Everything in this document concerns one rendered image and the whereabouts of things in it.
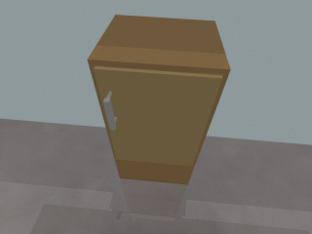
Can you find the handle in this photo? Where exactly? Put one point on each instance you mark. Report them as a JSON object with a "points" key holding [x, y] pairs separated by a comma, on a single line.
{"points": [[109, 112]]}

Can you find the cupboard door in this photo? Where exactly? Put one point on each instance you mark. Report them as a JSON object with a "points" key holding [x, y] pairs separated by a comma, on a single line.
{"points": [[161, 115]]}

